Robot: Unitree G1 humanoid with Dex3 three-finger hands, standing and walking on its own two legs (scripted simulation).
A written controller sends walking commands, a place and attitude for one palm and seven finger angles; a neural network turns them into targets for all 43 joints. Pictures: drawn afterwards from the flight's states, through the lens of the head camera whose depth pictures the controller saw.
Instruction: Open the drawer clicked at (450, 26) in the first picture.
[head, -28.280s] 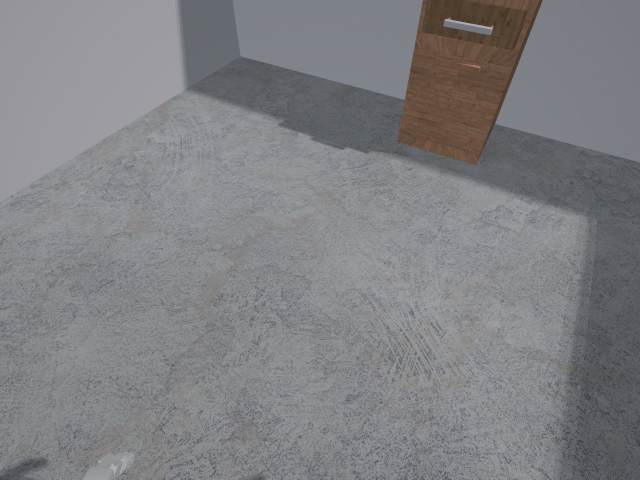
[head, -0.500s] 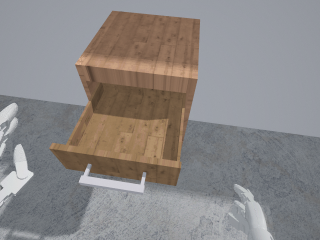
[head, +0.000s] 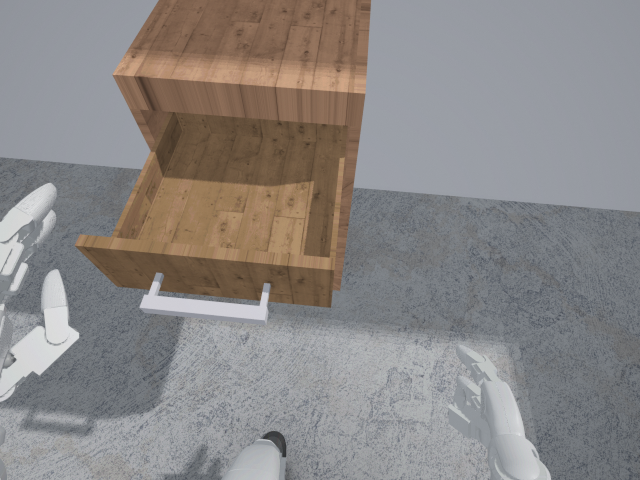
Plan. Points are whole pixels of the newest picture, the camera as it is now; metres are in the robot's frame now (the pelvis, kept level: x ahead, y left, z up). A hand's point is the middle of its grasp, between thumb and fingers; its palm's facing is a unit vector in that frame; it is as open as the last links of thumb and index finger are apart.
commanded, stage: step back with the hand held close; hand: left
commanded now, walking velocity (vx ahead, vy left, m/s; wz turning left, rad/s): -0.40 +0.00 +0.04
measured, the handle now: (208, 297) +0.37 +0.21 -0.11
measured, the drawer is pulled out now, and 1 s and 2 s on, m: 0.30 0.30 0.30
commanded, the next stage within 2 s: stop stepping back and stand still in 0.26 s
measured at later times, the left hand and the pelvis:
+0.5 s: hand out of the picture +0.04 +0.17 +0.18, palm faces +0.36 -0.77 -0.53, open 7.4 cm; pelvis -0.13 -0.06 -0.01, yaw +3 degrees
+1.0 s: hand out of the picture -0.04 +0.17 +0.19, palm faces +0.46 -0.70 -0.54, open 7.4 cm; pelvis -0.20 -0.09 +0.00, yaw +8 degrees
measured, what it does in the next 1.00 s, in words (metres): walks backwards: left foot, then right foot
